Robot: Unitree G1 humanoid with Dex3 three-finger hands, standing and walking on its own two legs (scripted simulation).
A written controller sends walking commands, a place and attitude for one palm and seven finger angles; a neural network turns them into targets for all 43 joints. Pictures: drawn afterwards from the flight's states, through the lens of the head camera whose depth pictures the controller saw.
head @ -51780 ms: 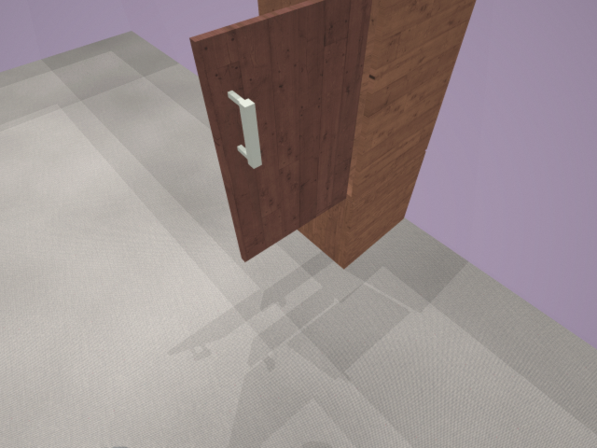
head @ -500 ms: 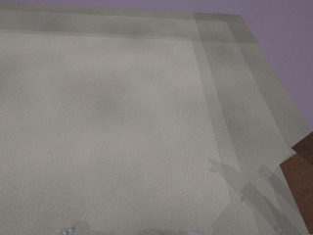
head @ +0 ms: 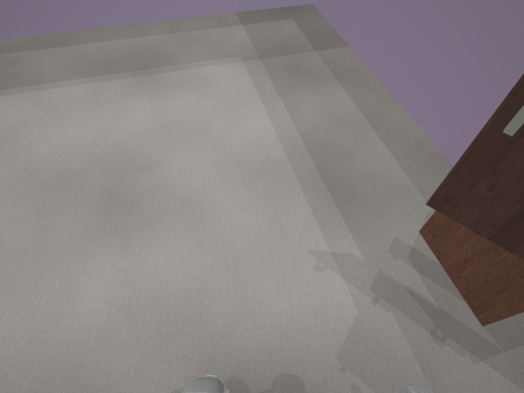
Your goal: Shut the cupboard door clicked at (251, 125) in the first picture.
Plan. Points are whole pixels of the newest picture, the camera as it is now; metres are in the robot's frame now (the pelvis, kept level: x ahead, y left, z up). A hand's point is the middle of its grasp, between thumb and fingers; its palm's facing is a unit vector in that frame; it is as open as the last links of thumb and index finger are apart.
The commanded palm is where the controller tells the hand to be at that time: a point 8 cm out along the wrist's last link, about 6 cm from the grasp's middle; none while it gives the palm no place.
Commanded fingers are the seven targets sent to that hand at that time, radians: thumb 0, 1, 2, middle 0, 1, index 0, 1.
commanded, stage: turn to face it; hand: left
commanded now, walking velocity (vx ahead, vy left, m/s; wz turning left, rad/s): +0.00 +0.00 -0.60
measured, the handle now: out of the picture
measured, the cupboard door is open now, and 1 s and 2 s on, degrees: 33 33 33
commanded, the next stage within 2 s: take the last steps up to it in 1.00 s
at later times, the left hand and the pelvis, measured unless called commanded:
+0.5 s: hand (181, 350) +0.20 +0.16 -0.16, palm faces -0.31 -0.91 -0.28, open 7.4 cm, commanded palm none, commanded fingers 0.00 0.90 0.90 -0.20 -0.30 -0.20 -0.30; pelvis +0.02 -0.01 -0.02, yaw -19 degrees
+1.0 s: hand (194, 343) +0.22 +0.15 -0.18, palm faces -0.46 -0.87 -0.19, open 7.4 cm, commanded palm none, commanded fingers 0.00 0.90 0.90 -0.20 -0.30 -0.20 -0.30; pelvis +0.07 +0.00 -0.01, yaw -31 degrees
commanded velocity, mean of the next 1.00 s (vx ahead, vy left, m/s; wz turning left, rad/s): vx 0.00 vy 0.00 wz -0.47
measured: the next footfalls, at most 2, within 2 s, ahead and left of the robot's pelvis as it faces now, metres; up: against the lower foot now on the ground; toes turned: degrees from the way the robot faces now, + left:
left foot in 0.08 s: +0.06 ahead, +0.14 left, +0.00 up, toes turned +0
right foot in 0.48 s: +0.02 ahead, -0.13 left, +0.00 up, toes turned -22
